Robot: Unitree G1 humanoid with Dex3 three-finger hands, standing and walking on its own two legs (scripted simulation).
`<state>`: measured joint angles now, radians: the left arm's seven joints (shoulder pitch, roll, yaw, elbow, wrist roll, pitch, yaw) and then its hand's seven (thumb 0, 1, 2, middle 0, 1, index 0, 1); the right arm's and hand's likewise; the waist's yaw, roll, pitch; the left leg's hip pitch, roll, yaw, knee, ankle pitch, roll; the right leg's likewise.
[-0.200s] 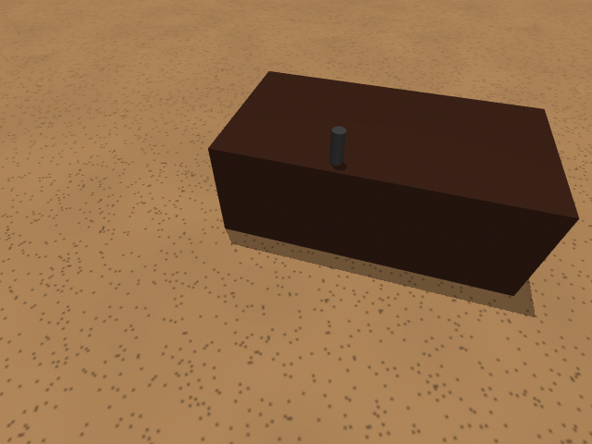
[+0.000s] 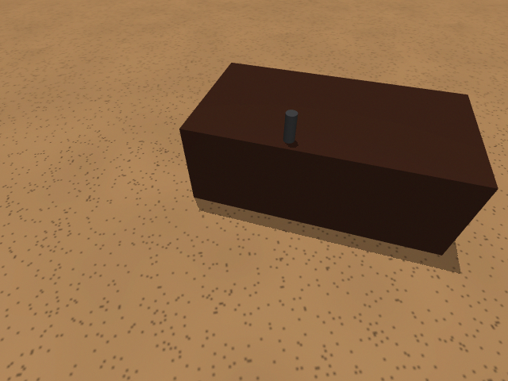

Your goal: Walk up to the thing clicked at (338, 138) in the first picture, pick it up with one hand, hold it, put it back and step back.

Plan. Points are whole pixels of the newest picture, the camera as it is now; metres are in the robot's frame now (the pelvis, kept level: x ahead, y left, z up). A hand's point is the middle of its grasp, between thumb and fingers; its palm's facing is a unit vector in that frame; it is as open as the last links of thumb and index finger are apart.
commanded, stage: stand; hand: left
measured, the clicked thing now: (290, 127) +1.12 -0.11 -0.27
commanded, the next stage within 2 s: walk up in 0.92 s
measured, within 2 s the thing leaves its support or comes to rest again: neither
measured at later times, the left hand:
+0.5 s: hand out of the picture +0.08 +0.25 -0.16, palm faces -0.03 -0.94 -0.34, open 7.4 cm
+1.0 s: hand out of the picture +0.07 +0.26 -0.15, palm faces -0.06 -0.94 -0.34, open 7.4 cm
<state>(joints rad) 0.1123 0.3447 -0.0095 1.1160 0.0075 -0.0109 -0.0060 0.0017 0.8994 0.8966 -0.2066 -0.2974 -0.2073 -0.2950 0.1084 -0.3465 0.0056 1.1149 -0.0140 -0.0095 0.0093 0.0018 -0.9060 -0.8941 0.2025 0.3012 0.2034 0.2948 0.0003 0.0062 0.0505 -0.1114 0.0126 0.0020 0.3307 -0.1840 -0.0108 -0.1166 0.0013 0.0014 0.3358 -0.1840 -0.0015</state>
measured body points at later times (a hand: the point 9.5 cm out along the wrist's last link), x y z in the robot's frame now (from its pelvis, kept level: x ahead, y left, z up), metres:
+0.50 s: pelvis +0.00 +0.00 +0.00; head +0.01 +0.00 +0.45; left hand +0.08 +0.30 -0.13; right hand +0.08 -0.30 -0.13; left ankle +0.00 +0.13 -0.75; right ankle +0.00 -0.12 -0.75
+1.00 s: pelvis +0.01 +0.00 +0.00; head +0.01 +0.00 +0.45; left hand +0.07 +0.31 -0.13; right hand +0.07 -0.31 -0.13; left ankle +0.00 +0.12 -0.75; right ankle -0.01 -0.12 -0.73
